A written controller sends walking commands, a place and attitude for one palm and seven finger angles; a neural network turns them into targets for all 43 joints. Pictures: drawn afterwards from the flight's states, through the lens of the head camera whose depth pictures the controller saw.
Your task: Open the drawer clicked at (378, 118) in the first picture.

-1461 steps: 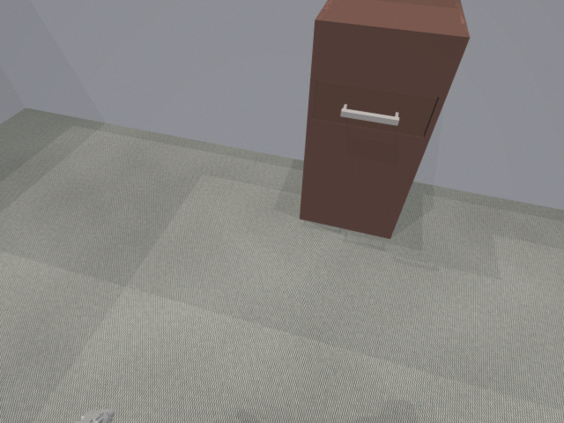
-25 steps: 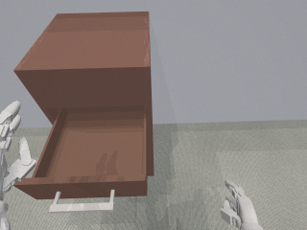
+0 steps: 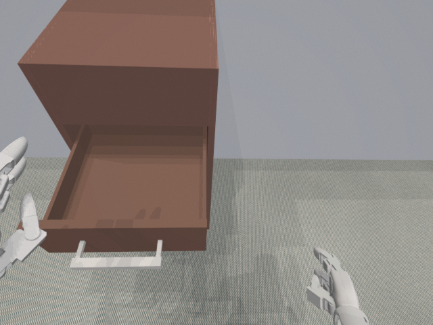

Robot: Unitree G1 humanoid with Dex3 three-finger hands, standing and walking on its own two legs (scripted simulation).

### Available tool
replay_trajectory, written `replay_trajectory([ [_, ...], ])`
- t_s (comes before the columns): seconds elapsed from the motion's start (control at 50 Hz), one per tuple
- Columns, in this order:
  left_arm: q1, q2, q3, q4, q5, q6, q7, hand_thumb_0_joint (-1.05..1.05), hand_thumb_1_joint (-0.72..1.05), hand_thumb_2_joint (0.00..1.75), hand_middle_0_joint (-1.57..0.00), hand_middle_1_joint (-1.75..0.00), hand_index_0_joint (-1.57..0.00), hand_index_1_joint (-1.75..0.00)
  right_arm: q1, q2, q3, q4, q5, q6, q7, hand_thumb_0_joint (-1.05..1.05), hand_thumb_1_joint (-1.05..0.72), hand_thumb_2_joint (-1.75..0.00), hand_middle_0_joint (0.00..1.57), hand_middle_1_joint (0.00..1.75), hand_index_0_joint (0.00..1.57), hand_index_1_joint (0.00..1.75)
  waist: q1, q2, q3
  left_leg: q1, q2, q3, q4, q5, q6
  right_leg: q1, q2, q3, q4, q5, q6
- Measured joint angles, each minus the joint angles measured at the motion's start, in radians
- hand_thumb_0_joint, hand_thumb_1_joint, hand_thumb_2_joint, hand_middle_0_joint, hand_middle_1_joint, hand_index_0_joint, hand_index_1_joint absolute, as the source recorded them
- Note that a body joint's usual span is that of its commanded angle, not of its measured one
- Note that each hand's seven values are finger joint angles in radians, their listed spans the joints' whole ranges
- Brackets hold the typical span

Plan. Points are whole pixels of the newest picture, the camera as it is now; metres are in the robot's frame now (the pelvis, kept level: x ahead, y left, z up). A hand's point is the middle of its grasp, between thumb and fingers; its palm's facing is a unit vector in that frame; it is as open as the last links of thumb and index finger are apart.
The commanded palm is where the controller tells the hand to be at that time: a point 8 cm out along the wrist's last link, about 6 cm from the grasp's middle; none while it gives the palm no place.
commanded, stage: step back with the hand held close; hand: left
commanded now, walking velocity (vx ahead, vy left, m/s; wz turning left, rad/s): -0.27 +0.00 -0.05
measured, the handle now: (119, 254) +0.27 +0.24 -0.13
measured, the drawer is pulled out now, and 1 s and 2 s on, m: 0.30 0.30 0.30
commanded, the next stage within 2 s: stop stepping back and stand still in 0.78 s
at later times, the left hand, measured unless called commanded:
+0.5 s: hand (52, 272) +0.15 +0.21 +0.16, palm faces +0.22 -0.82 -0.53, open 7.4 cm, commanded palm +0.08 +0.26 +0.18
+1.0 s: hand out of the picture +0.01 +0.16 +0.17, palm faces +0.28 -0.79 -0.54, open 7.4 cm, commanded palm -0.06 +0.22 +0.18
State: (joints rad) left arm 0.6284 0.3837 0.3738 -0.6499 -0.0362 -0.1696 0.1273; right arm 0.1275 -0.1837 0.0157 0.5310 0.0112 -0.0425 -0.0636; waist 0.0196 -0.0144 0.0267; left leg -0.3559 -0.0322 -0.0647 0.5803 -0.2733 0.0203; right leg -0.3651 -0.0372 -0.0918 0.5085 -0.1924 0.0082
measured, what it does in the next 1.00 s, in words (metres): walks backwards: right foot, then left foot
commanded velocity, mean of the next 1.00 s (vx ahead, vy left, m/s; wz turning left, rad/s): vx -0.28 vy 0.01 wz -0.04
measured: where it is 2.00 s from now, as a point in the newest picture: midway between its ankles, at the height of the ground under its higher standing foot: outside the picture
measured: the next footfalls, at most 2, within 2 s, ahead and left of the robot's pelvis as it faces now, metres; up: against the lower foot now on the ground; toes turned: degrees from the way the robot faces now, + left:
right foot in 0.44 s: -0.12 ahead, -0.13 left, +0.00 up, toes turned -4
left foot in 0.78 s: -0.13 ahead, +0.07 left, +0.00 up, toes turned +3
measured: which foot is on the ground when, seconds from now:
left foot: down 0.00-0.54, up 0.56-0.76, down 0.78-1.00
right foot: down 0.00-0.16, up 0.18-0.42, down 0.44-0.80, up 0.82-1.00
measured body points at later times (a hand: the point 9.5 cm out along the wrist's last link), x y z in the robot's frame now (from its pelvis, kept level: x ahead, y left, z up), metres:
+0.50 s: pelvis -0.07 -0.01 +0.00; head +0.01 -0.01 +0.44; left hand +0.14 +0.25 +0.19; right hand +0.15 -0.22 -0.08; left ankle +0.02 +0.11 -0.73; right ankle -0.16 -0.13 -0.73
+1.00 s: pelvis -0.19 -0.06 +0.00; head -0.13 -0.05 +0.44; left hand -0.01 +0.20 +0.20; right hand +0.01 -0.26 -0.08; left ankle -0.17 +0.07 -0.73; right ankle -0.20 -0.16 -0.72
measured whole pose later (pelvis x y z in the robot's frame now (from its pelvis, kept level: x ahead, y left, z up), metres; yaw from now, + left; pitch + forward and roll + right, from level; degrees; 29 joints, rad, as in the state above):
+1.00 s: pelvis -0.19 -0.06 +0.00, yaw +0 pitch +3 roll +1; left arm 0.71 0.45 0.42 -0.79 -0.04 -0.15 0.16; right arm 0.10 -0.12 0.01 0.57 0.02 -0.11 -0.04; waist 0.01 -0.05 0.09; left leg -0.35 0.03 0.04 0.53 -0.23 -0.02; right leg -0.38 -0.01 -0.05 0.71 -0.39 0.01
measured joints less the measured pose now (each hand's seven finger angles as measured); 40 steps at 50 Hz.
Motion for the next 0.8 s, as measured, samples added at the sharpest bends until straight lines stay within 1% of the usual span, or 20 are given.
replay_trajectory([
  [0.08,-0.002,-0.011,-0.023,-0.027,0.001,-0.014,0.01,0.02,0.88,0.9,-0.21,-0.3,-0.21,-0.3,0.004,-0.017,-0.009,0.019,0.0,-0.004,-0.001,0.02,-0.9,-0.9,0.2,0.3,0.2,0.3,-0.009,0.01,-0.002,-0.055,0.011,-0.017,0.075,-0.051,-0.002,-0.021,0.013,-0.018,0.004,0.011,-0.007],
  [0.16,0.007,0.004,-0.012,-0.037,0.001,-0.016,0.022,0.01,0.88,0.9,-0.21,-0.3,-0.22,-0.3,0.014,-0.023,-0.02,0.052,0.001,0.009,-0.016,0.02,-0.9,-0.9,0.2,0.3,0.2,0.3,-0.011,-0.018,0.005,-0.05,0.005,0.001,0.061,0.007,0.004,-0.029,0.002,-0.006,0.02,0.013,0.004],
  [0.2,0.016,0.018,0.008,-0.028,0.005,-0.014,0.025,0.01,0.88,0.9,-0.21,-0.3,-0.22,-0.3,0.028,-0.015,-0.021,0.05,0.002,0.007,-0.022,0.02,-0.9,-0.9,0.2,0.3,0.2,0.3,-0.015,-0.031,0.001,-0.041,0.001,0.009,0.035,0.01,0.012,-0.046,0.005,0.017,0.073,-0.064,0.005],
  [0.24,0.013,0.033,0.025,-0.02,0.012,-0.008,0.026,0.02,0.88,0.9,-0.21,-0.3,-0.22,-0.3,0.05,-0.002,-0.024,0.042,-0.005,-0.009,-0.023,0.02,-0.9,-0.9,0.2,0.3,0.2,0.3,-0.029,-0.023,-0.011,-0.045,0.002,-0.006,0.002,0.031,0.015,-0.063,0.025,0.041,0.203,-0.158,0.003],
  [0.28,0.009,0.045,0.035,-0.028,0.013,-0.012,0.03,0.02,0.88,0.9,-0.21,-0.3,-0.22,-0.3,0.066,0.011,-0.023,0.043,-0.01,-0.033,-0.016,0.02,-0.9,-0.9,0.2,0.3,0.2,0.3,-0.032,-0.015,-0.023,-0.053,0.008,-0.02,-0.032,0.059,0.013,-0.045,0.042,0.053,0.257,-0.209,-0.003],
  [0.38,0.021,0.052,0.05,-0.053,-0.001,-0.027,0.023,0.02,0.89,0.9,-0.2,-0.3,-0.21,-0.3,0.029,0.035,-0.002,0.063,-0.017,-0.066,0.013,0.02,-0.9,-0.9,0.2,0.3,0.2,0.3,-0.007,-0.026,-0.027,-0.072,0.023,0.014,-0.081,0.102,0.001,0.07,0.034,0.068,0.142,-0.188,-0.008],
  [0.44,0.002,0.056,0.039,-0.041,-0.009,-0.021,0.004,0.02,0.89,0.9,-0.2,-0.3,-0.21,-0.3,-0.026,0.037,0.01,0.064,-0.023,-0.072,0.024,0.02,-0.9,-0.9,0.2,0.3,0.2,0.3,0.0,-0.027,-0.007,-0.1,0.027,0.036,-0.09,0.129,-0.009,0.121,0.031,0.077,0.062,-0.157,-0.008],
  [0.48,-0.012,0.062,0.035,-0.034,-0.018,-0.017,-0.011,0.02,0.89,0.9,-0.2,-0.3,-0.21,-0.3,-0.066,0.033,0.016,0.054,-0.021,-0.072,0.03,0.02,-0.9,-0.9,0.2,0.3,0.2,0.3,0.005,-0.022,0.016,-0.124,0.035,0.049,-0.088,0.148,-0.019,0.138,0.033,0.079,-0.005,-0.191,-0.009],
  [0.5,-0.02,0.06,0.03,-0.029,-0.02,-0.016,-0.02,0.02,0.89,0.9,-0.2,-0.3,-0.21,-0.3,-0.086,0.027,0.015,0.05,-0.02,-0.07,0.032,0.02,-0.9,-0.9,0.2,0.3,0.2,0.3,0.006,-0.005,0.033,-0.136,0.049,0.045,-0.083,0.158,-0.026,0.137,0.045,0.076,-0.024,-0.197,-0.006],
  [0.54,-0.02,0.059,0.013,-0.03,-0.023,-0.012,-0.038,0.02,0.89,0.9,-0.21,-0.3,-0.21,-0.3,-0.107,0.007,0.009,0.039,-0.012,-0.054,0.036,0.02,-0.9,-0.9,0.2,0.3,0.2,0.3,-0.003,0.052,0.065,-0.148,0.082,0.013,-0.073,0.177,-0.033,0.149,0.088,0.052,-0.058,-0.143,-0.021],
  [0.56,-0.009,0.065,0.009,-0.039,-0.023,-0.013,-0.046,0.02,0.89,0.9,-0.21,-0.3,-0.21,-0.3,-0.104,0.0,0.004,0.036,-0.002,-0.043,0.036,0.02,-0.9,-0.9,0.2,0.3,0.2,0.3,-0.006,0.064,0.071,-0.157,0.088,0.007,-0.034,0.171,-0.03,0.155,0.099,0.044,-0.069,-0.123,-0.031],
  [0.58,0.007,0.072,0.007,-0.048,-0.024,-0.018,-0.05,0.02,0.88,0.9,-0.21,-0.3,-0.22,-0.3,-0.093,-0.002,-0.002,0.038,0.013,-0.033,0.033,0.02,-0.9,-0.9,0.2,0.3,0.2,0.3,-0.006,0.057,0.064,-0.173,0.073,0.006,0.06,0.09,-0.029,0.153,0.095,0.042,-0.068,-0.116,-0.038],
  [0.62,0.048,0.079,0.01,-0.057,-0.028,-0.033,-0.05,0.02,0.88,0.9,-0.21,-0.3,-0.22,-0.3,-0.058,-0.004,-0.014,0.049,0.032,-0.015,0.019,0.02,-0.9,-0.9,0.2,0.3,0.2,0.3,-0.004,0.017,0.024,-0.217,0.009,0.012,0.345,-0.101,-0.029,0.137,0.065,0.046,-0.059,-0.118,-0.045],
  [0.64,0.07,0.076,0.017,-0.054,-0.026,-0.038,-0.046,0.02,0.88,0.9,-0.21,-0.3,-0.22,-0.3,-0.041,-0.004,-0.019,0.055,0.031,-0.006,0.009,0.02,-0.9,-0.9,0.2,0.3,0.2,0.3,-0.005,-0.004,0.001,-0.225,-0.016,0.027,0.463,-0.163,-0.033,0.132,0.05,0.049,-0.063,-0.116,-0.047],
  [0.68,0.096,0.057,0.033,-0.029,-0.017,-0.041,-0.029,0.01,0.88,0.9,-0.21,-0.3,-0.22,-0.3,-0.024,-0.007,-0.021,0.061,0.02,0.016,-0.014,0.02,-0.9,-0.9,0.2,0.3,0.2,0.3,-0.015,-0.035,-0.033,-0.201,-0.035,0.065,0.558,-0.241,-0.04,0.123,0.026,0.049,-0.081,-0.098,-0.049],
  [0.7,0.091,0.043,0.037,-0.01,-0.011,-0.04,-0.019,0.01,0.88,0.9,-0.21,-0.3,-0.22,-0.3,-0.025,-0.012,-0.019,0.061,0.014,0.024,-0.026,0.02,-0.9,-0.9,0.2,0.3,0.2,0.3,-0.021,-0.041,-0.036,-0.17,-0.033,0.079,0.523,-0.265,-0.038,0.115,0.019,0.044,-0.082,-0.083,-0.049],
  [0.74,0.061,0.018,0.041,0.027,-0.001,-0.029,-0.002,0.01,0.88,0.9,-0.21,-0.3,-0.22,-0.3,-0.04,-0.027,-0.015,0.054,0.007,0.033,-0.042,0.02,-0.9,-0.9,0.2,0.3,0.2,0.3,-0.034,-0.036,-0.019,-0.082,-0.016,0.089,0.299,-0.214,-0.041,0.089,0.016,0.025,-0.064,-0.05,-0.049],
  [0.76,0.05,0.01,0.041,0.032,-0.001,-0.018,0.007,0.01,0.88,0.9,-0.21,-0.3,-0.22,-0.3,-0.05,-0.036,-0.015,0.044,0.006,0.036,-0.044,0.02,-0.9,-0.9,0.2,0.3,0.2,0.3,-0.041,-0.027,-0.005,-0.028,-0.003,0.092,0.139,-0.111,-0.043,0.072,0.019,0.014,-0.042,-0.042,-0.046],
  [0.78,0.045,0.008,0.037,0.023,-0.002,-0.006,0.015,0.01,0.88,0.9,-0.21,-0.3,-0.22,-0.3,-0.056,-0.047,-0.019,0.028,0.006,0.035,-0.044,0.02,-0.9,-0.9,0.2,0.3,0.2,0.3,-0.047,-0.01,0.009,0.025,0.019,0.095,-0.01,0.036,-0.041,0.052,0.029,0.0,-0.01,-0.047,-0.041],
  [0.8,0.039,0.014,0.031,0.007,-0.003,0.003,0.022,0.01,0.88,0.9,-0.21,-0.3,-0.22,-0.3,-0.062,-0.052,-0.031,0.018,0.007,0.028,-0.042,0.02,-0.9,-0.9,0.2,0.3,0.2,0.3,-0.049,0.001,0.02,0.055,0.03,0.093,-0.091,0.056,-0.028,0.023,0.035,-0.005,0.037,-0.07,-0.033],
])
